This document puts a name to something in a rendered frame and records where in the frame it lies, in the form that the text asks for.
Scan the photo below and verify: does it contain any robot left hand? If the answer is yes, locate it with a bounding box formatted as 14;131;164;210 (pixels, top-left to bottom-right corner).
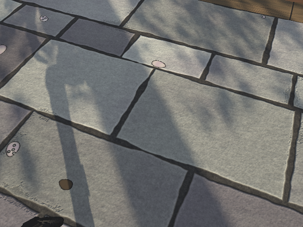
21;217;64;227

